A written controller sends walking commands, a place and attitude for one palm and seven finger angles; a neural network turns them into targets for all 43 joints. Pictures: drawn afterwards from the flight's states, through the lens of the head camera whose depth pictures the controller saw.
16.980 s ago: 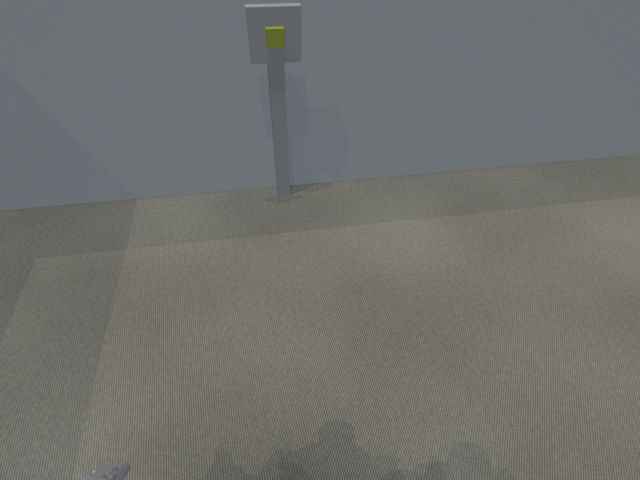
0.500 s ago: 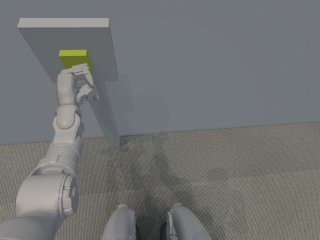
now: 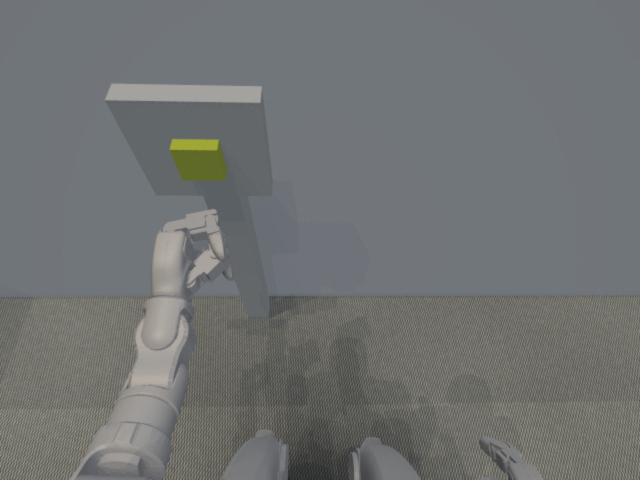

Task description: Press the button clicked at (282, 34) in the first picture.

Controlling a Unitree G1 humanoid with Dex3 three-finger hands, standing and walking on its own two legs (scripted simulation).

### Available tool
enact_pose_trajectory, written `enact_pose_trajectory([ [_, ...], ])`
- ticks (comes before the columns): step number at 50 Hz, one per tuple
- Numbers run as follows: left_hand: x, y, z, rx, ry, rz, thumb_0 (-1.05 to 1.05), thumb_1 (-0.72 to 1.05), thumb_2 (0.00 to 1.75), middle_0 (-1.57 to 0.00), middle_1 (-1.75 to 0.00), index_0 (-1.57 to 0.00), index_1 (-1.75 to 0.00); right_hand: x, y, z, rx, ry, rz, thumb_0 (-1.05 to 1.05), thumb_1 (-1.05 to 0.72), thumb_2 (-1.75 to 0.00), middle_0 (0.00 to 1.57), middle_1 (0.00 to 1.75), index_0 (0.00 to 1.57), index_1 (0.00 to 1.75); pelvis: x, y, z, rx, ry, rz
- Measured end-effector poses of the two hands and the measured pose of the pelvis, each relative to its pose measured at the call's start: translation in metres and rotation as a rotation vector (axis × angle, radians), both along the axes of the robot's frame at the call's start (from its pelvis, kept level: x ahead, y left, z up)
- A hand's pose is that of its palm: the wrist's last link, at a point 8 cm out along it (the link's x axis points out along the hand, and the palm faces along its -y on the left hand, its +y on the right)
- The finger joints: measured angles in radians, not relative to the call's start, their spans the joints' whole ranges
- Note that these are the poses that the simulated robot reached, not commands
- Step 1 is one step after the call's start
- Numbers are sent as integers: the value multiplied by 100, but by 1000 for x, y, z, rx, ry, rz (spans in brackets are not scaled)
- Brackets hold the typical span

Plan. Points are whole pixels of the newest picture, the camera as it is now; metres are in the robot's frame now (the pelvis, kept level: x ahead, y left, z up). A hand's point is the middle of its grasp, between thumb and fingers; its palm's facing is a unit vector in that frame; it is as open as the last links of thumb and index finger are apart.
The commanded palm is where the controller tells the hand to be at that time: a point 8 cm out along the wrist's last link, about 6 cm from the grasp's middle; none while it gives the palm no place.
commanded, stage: pull the fist back off the button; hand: left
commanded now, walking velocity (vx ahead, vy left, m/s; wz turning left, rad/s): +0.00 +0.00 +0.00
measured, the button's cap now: (200, 158) +0.51 +0.18 +0.06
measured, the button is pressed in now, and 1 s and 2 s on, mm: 0 0 0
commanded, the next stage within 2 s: draw the hand back to the body in 0.08 s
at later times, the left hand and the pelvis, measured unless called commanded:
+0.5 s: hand (187, 269) +0.33 +0.15 +0.09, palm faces +0.05 -1.00 -0.03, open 3.1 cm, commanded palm +0.29 +0.21 +0.10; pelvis -0.01 -0.01 +0.03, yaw +0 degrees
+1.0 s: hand (59, 317) +0.25 +0.21 +0.17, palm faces +0.24 -0.93 -0.28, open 3.1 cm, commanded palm +0.21 +0.26 +0.20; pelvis +0.02 +0.00 +0.08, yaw +1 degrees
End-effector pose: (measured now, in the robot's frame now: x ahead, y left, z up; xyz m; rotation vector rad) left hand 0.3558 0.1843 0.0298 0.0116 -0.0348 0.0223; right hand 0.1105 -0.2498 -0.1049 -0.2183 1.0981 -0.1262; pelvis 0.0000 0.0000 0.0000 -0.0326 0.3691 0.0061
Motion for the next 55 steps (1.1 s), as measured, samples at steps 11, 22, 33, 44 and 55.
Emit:
enact_pose_trajectory([
  [11, -8, 4, -1, 8, 2, 23, 2, 90, 90, -130, -150, -130, -150, 5, 0, -4, -8, -53, 32, 1, -91, -89, 20, 30, 20, 30, -15, -8, -6, 3, -18, 14],
  [22, -37, 16, 51, 34, 21, 13, 2, 90, 90, -130, -150, -130, -150, -19, 0, 20, 33, -59, -37, 1, -91, -89, 20, 30, 20, 30, -10, -10, 23, 16, -101, -1],
  [33, -79, 31, 88, 21, -15, 14, 2, 90, 90, -130, -150, -130, -150, 19, -6, 63, -3, -220, -4, 2, -91, -89, 20, 30, 20, 30, -3, -10, 45, 15, -186, 10],
  [44, -124, 59, 135, 237, 79, 163, 2, 90, 90, -130, -150, -130, -150, 85, 21, 109, 8, -394, 37, 2, -91, -89, 20, 30, 20, 30, 16, -1, 72, 20, -289, 14],
  [55, -154, 81, 179, 288, 55, 283, 2, 90, 90, -130, -150, -130, -150, 116, 57, 128, 49, -450, 131, 2, -90, -89, 20, 30, 20, 30, 30, 8, 87, 24, -370, 23],
])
